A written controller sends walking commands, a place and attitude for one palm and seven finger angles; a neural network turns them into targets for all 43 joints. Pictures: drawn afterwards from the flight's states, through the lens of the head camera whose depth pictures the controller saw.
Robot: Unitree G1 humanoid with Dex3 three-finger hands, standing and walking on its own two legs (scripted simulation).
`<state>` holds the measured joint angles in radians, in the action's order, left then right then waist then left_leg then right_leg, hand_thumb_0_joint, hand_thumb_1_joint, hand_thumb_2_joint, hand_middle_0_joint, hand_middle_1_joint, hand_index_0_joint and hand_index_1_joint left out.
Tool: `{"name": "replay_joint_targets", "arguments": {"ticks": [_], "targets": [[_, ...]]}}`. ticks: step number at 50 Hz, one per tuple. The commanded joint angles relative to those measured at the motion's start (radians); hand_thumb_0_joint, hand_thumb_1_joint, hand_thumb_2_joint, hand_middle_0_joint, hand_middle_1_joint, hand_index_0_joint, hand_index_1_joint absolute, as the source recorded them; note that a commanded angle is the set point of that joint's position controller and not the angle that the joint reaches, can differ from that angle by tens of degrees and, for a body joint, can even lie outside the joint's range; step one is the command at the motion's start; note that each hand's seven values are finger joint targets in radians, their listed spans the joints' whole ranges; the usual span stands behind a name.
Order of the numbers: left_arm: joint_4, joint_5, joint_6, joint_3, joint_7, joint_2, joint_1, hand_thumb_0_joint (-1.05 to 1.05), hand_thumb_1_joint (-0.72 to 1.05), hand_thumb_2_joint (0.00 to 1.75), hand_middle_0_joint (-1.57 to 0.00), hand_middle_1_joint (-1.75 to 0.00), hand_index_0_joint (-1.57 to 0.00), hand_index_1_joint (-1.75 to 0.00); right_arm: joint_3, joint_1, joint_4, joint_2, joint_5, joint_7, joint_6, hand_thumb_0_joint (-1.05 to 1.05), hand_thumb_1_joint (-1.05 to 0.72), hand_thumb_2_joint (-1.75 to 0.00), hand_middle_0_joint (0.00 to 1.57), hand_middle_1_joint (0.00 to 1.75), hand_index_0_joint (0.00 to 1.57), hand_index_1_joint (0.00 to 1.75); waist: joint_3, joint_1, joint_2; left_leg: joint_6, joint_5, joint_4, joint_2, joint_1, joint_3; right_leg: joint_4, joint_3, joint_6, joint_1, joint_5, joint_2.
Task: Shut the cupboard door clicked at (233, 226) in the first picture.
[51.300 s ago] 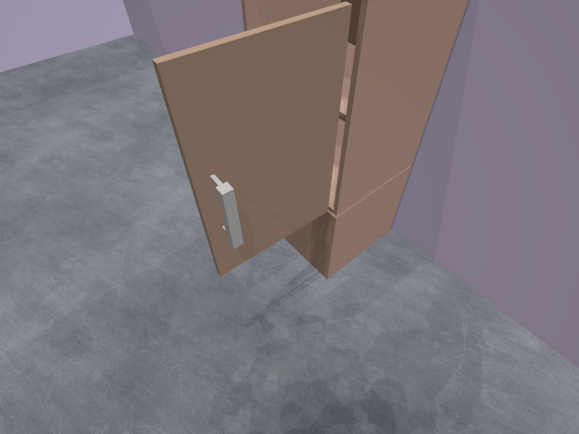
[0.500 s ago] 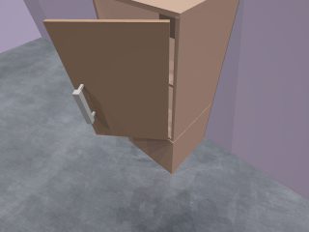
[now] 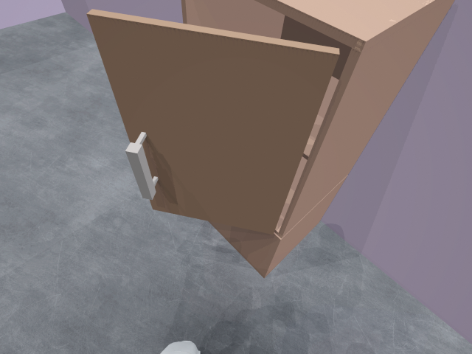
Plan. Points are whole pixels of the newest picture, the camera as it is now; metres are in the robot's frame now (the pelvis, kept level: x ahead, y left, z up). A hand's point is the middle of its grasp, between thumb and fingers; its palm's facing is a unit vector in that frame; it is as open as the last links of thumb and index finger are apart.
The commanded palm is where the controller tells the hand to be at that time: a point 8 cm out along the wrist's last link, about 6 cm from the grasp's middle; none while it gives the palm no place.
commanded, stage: come to a stop and stand still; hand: left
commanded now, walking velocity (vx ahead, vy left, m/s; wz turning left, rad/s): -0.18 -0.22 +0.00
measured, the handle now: (146, 167) +0.49 +0.27 -0.07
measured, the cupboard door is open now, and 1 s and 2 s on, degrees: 35 35 35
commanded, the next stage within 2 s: look again from close up in 0.70 s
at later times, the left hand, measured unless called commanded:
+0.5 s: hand out of the picture +0.03 +0.14 -0.16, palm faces +0.00 -0.98 -0.21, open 7.3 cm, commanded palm none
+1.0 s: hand out of the picture +0.00 +0.15 -0.16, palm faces +0.01 -0.98 -0.21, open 7.4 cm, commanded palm none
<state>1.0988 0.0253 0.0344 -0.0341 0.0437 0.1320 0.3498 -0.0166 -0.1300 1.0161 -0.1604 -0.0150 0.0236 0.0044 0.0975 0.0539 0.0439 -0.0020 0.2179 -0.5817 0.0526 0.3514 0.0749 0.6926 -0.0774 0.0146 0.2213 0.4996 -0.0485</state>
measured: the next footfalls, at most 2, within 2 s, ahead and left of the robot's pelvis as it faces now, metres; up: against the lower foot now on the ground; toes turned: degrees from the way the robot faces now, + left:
right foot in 0.28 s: +0.00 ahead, -0.15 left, +0.00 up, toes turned -4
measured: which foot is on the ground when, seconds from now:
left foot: down 0.00-1.00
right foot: up 0.00-0.26, down 0.28-1.00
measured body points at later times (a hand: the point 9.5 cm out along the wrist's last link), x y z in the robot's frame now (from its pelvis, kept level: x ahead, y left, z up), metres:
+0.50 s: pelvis -0.01 -0.04 +0.01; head -0.01 -0.05 +0.46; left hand +0.03 +0.19 -0.14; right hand -0.03 -0.28 -0.15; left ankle +0.01 +0.10 -0.73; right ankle -0.04 -0.15 -0.73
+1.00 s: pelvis +0.00 -0.03 +0.01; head +0.00 -0.04 +0.46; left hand +0.00 +0.20 -0.15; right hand +0.02 -0.27 -0.15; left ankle +0.01 +0.10 -0.73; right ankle -0.04 -0.15 -0.73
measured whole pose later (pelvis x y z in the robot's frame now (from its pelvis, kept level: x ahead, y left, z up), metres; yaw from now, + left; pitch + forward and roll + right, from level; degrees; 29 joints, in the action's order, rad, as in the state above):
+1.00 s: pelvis +0.00 -0.03 +0.01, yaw -1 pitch -1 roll +0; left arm 1.06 0.02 -0.02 -0.01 0.03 0.16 0.32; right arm -0.02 -0.27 1.03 -0.19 -0.01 0.03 -0.01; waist 0.01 0.00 -0.02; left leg 0.02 0.28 -0.53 0.03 0.24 0.00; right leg 0.51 -0.05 0.00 0.17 0.32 -0.01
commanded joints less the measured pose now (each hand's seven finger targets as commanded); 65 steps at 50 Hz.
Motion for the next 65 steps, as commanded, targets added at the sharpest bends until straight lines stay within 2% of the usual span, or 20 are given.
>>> {"name": "replay_joint_targets", "arguments": {"ticks": [1,3,6,11,12,13,14,15,17,20,21,23,26,39,40,42,45,48,55,65], "targets": [[-0.068,-0.001,0.011,-0.040,0.001,0.126,0.056,0.00,0.90,0.90,-0.20,-0.30,-0.20,-0.30,-0.048,-0.134,-0.027,-0.205,-0.010,0.044,0.013,0.00,-0.90,-0.90,0.20,0.30,0.20,0.30,-0.161,-0.071,-0.289,-0.213,-0.752,0.192,0.342,-0.211,-0.264,0.390,0.113,-0.007,0.196,0.099,0.030],[-0.091,-0.001,0.015,-0.050,-0.014,0.119,0.033,0.00,0.90,0.90,-0.20,-0.30,-0.20,-0.30,-0.058,-0.087,-0.053,-0.211,-0.013,0.045,0.016,0.00,-0.90,-0.90,0.20,0.30,0.20,0.30,-0.190,-0.061,-0.190,-0.206,-0.542,0.196,0.327,-0.211,-0.238,0.428,0.115,0.001,0.238,0.034,0.032],[-0.126,0.001,0.025,-0.056,-0.028,0.113,0.009,0.00,0.90,0.90,-0.20,-0.30,-0.20,-0.30,-0.067,-0.048,-0.068,-0.209,-0.017,0.042,0.016,0.00,-0.90,-0.90,0.20,0.30,0.20,0.30,-0.166,-0.057,-0.198,-0.184,-0.272,0.247,0.321,-0.133,-0.232,0.338,0.108,0.000,0.213,0.003,0.019],[-0.101,0.004,0.005,-0.046,-0.036,0.096,0.094,0.00,0.90,0.90,-0.20,-0.30,-0.20,-0.30,-0.073,-0.023,-0.071,-0.208,-0.019,0.015,0.031,0.00,-0.90,-0.90,0.20,0.30,0.20,0.30,-0.139,-0.019,-0.201,-0.088,0.206,0.256,0.204,0.067,-0.171,-0.135,-0.007,-0.021,-0.085,-0.170,0.052],[-0.090,0.010,-0.002,-0.048,-0.032,0.122,0.127,0.00,0.90,0.90,-0.20,-0.30,-0.20,-0.30,-0.067,-0.028,-0.074,-0.168,-0.013,0.007,0.035,0.00,-0.90,-0.90,0.20,0.30,0.20,0.30,-0.122,-0.004,-0.095,-0.044,0.288,0.189,0.118,0.135,-0.107,-0.254,0.032,-0.030,-0.143,-0.182,0.029],[-0.103,0.019,-0.015,-0.049,-0.026,0.177,0.096,0.00,0.90,0.90,-0.20,-0.30,-0.20,-0.30,-0.054,-0.037,-0.083,-0.099,-0.002,-0.002,0.043,0.00,-0.90,-0.90,0.20,0.30,0.20,0.30,-0.071,-0.021,0.101,0.017,0.324,0.019,0.010,0.169,-0.037,-0.443,0.286,-0.095,-0.033,0.071,-0.140],[-0.134,0.015,-0.016,-0.045,-0.022,0.237,-0.009,0.00,0.90,0.90,-0.20,-0.30,-0.20,-0.30,-0.044,-0.030,-0.100,-0.073,-0.001,-0.015,0.049,0.00,-0.90,-0.90,0.20,0.30,0.20,0.30,-0.023,-0.042,0.178,0.029,0.281,-0.112,-0.027,0.081,-0.017,-0.582,0.412,-0.157,0.166,0.267,-0.273],[-0.156,0.013,-0.023,-0.043,-0.019,0.250,-0.096,0.00,0.90,0.90,-0.20,-0.30,-0.20,-0.30,-0.043,-0.036,-0.093,-0.080,-0.006,-0.020,0.050,0.00,-0.90,-0.90,0.20,0.30,0.20,0.30,-0.032,-0.059,0.130,0.020,0.252,-0.174,-0.022,-0.001,-0.043,-0.589,0.406,-0.169,0.248,0.255,-0.271],[-0.138,0.004,-0.041,-0.031,-0.019,0.206,-0.149,0.00,0.90,0.90,-0.20,-0.30,-0.20,-0.30,-0.035,-0.094,-0.047,-0.090,-0.011,-0.018,0.034,0.00,-0.90,-0.90,0.20,0.30,0.20,0.30,-0.011,-0.082,0.187,0.005,0.136,-0.135,-0.001,-0.018,-0.071,-0.499,0.302,-0.151,0.179,-0.006,-0.188],[-0.103,-0.009,-0.049,-0.013,-0.022,0.160,-0.139,0.00,0.90,0.90,-0.20,-0.30,-0.20,-0.30,-0.013,-0.182,0.027,-0.084,-0.004,-0.014,0.001,0.00,-0.90,-0.90,0.20,0.30,0.20,0.30,-0.051,-0.089,0.033,0.006,-0.113,0.137,0.009,-0.179,-0.091,-0.346,0.157,-0.084,0.112,-0.238,-0.095],[-0.089,-0.015,-0.049,-0.006,-0.021,0.145,-0.114,0.00,0.90,0.90,-0.20,-0.30,-0.20,-0.30,-0.005,-0.176,0.042,-0.096,-0.006,-0.009,-0.010,0.00,-0.90,-0.90,0.20,0.30,0.20,0.30,-0.045,-0.069,-0.036,0.001,-0.178,0.186,0.035,-0.171,-0.122,-0.324,0.141,-0.058,0.068,-0.293,-0.062],[-0.064,-0.018,-0.051,-0.007,-0.018,0.138,-0.073,0.00,0.90,0.90,-0.20,-0.30,-0.20,-0.30,0.001,-0.175,0.057,-0.111,-0.004,0.005,-0.016,0.00,-0.90,-0.90,0.20,0.30,0.20,0.30,-0.056,-0.046,0.026,0.000,-0.205,0.190,0.051,-0.158,-0.122,-0.346,0.148,-0.053,-0.014,-0.397,-0.049],[-0.028,-0.022,-0.038,-0.011,-0.015,0.141,-0.075,0.00,0.90,0.90,-0.20,-0.30,-0.20,-0.30,0.009,-0.185,0.095,-0.092,-0.002,0.010,-0.018,0.00,-0.90,-0.90,0.20,0.30,0.20,0.30,-0.078,-0.040,-0.111,0.001,-0.229,0.223,0.046,-0.153,-0.119,-0.328,0.120,-0.051,-0.096,-0.411,-0.054],[0.012,-0.021,-0.038,-0.003,-0.012,0.100,-0.035,0.00,0.90,0.90,-0.20,-0.30,-0.20,-0.30,0.004,-0.235,0.121,-0.056,-0.002,0.017,-0.003,0.00,-0.90,-0.90,0.20,0.30,0.20,0.30,-0.016,-0.056,-0.036,0.004,-0.110,0.234,0.033,-0.172,-0.106,-0.397,0.121,-0.056,-0.043,-0.308,-0.047],[-0.073,-0.007,-0.081,0.020,-0.008,0.273,-0.020,0.00,0.90,0.90,-0.20,-0.30,-0.20,-0.30,0.002,-0.169,-0.008,-0.151,-0.005,0.000,-0.025,0.00,-0.90,-0.90,0.20,0.30,0.20,0.30,0.053,-0.066,-0.017,0.003,-0.136,0.163,0.017,-0.162,-0.137,-0.391,0.130,-0.050,0.006,-0.385,-0.048],[-0.085,-0.013,-0.099,-0.013,-0.003,0.232,-0.037,0.00,0.90,0.90,-0.20,-0.30,-0.20,-0.30,-0.028,-0.191,-0.029,-0.136,-0.011,0.014,-0.051,0.00,-0.90,-0.90,0.20,0.30,0.20,0.30,-0.225,-0.070,-0.107,-0.012,-0.131,0.068,0.012,-0.150,-0.121,-0.282,0.184,-0.084,-0.118,-0.572,-0.112],[-0.087,-0.011,-0.091,0.001,0.000,0.183,-0.003,0.00,0.90,0.90,-0.20,-0.30,-0.20,-0.30,-0.018,-0.191,-0.042,-0.097,-0.008,0.011,-0.043,0.00,-0.90,-0.90,0.20,0.30,0.20,0.30,-0.157,-0.065,0.080,-0.016,-0.085,0.060,-0.004,-0.096,-0.088,-0.285,0.178,-0.088,-0.102,-0.663,-0.116],[-0.109,-0.009,-0.079,-0.003,0.002,0.199,-0.017,0.00,0.90,0.90,-0.20,-0.30,-0.20,-0.30,-0.032,-0.167,-0.052,-0.141,-0.001,0.011,-0.035,0.00,-0.90,-0.90,0.20,0.30,0.20,0.30,-0.051,-0.068,0.032,-0.026,-0.133,0.087,0.013,-0.106,-0.097,-0.275,0.144,-0.072,-0.018,-0.560,-0.078],[-0.147,-0.006,-0.060,0.005,-0.002,0.216,-0.024,0.00,0.90,0.90,-0.20,-0.30,-0.20,-0.30,-0.030,-0.088,-0.068,-0.185,-0.002,0.005,-0.033,0.00,-0.90,-0.90,0.20,0.30,0.20,0.30,-0.061,-0.049,-0.064,-0.036,-0.251,0.117,0.040,-0.137,-0.117,-0.262,0.122,-0.049,-0.023,-0.466,-0.044],[-0.151,-0.002,-0.046,0.011,-0.016,0.256,-0.076,0.00,0.90,0.90,-0.20,-0.30,-0.20,-0.30,-0.025,-0.028,-0.077,-0.243,-0.002,-0.009,-0.032,0.00,-0.90,-0.90,0.20,0.30,0.20,0.30,-0.048,-0.043,-0.085,-0.039,-0.004,0.251,0.055,-0.093,-0.173,-0.317,0.105,-0.023,-0.036,-0.279,-0.043]]}}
